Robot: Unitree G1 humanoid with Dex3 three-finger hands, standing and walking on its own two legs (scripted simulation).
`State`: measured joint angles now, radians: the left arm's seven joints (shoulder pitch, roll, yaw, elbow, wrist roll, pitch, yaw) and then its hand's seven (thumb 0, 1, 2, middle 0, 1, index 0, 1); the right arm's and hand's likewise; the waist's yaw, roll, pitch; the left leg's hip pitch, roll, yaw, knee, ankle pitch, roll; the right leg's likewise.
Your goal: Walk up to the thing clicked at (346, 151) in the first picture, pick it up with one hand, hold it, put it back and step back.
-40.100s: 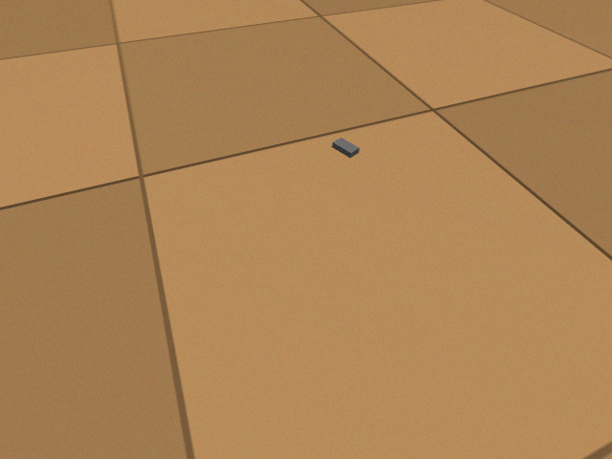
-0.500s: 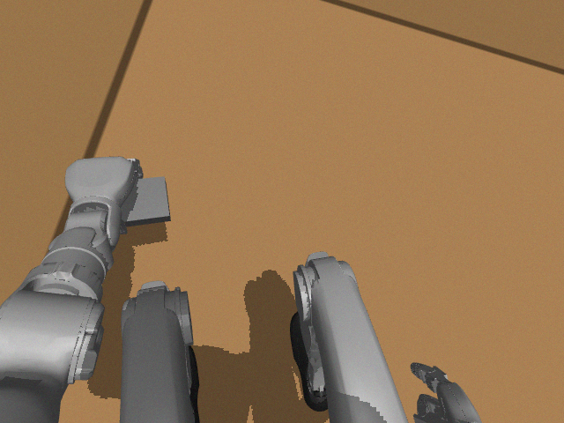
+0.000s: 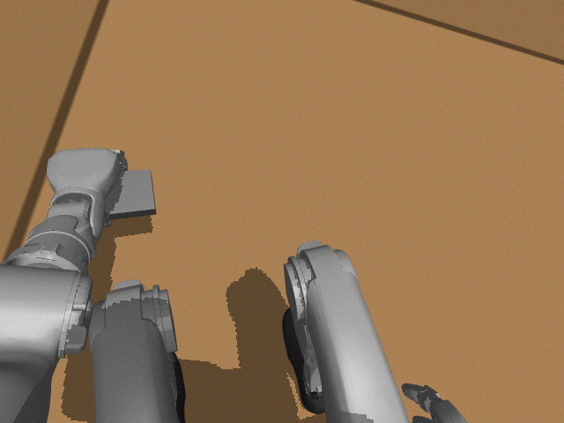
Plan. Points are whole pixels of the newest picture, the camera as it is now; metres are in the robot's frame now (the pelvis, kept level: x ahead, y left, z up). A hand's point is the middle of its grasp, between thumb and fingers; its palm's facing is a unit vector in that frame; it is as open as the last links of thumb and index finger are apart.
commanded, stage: crouch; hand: left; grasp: from above
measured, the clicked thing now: (108, 196) +0.48 +0.18 -0.20
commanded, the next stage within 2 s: lower in 0.16 s
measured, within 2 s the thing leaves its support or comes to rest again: rests again in 1.32 s
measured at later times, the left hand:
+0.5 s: hand (107, 202) +0.48 +0.18 -0.22, palm faces -0.49 -0.01 -0.87, open 9.9 cm
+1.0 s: hand (118, 206) +0.48 +0.18 -0.27, palm faces -0.49 -0.04 -0.87, open 9.9 cm
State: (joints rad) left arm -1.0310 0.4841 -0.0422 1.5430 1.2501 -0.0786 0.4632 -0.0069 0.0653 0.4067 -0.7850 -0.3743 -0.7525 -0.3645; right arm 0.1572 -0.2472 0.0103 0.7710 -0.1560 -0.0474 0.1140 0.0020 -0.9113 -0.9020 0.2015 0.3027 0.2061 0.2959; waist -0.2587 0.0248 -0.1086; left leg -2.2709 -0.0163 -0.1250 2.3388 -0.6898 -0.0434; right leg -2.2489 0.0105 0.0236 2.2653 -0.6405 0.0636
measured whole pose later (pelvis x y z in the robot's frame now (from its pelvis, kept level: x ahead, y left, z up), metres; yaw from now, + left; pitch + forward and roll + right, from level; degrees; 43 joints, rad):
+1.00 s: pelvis +0.01 +0.00 -0.04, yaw -4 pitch +34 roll -9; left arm -1.09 0.65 0.06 1.74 1.31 -0.14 0.63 0.00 0.07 0.41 -0.78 -0.37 -0.75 -0.37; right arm 0.14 -0.28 0.12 0.76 -0.26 -0.15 0.27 0.00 -0.90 -0.90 0.20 0.30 0.20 0.30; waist -0.36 -0.02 0.05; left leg -2.36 -0.02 -0.20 2.52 -0.75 -0.05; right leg -2.32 0.03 -0.02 2.39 -0.67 0.08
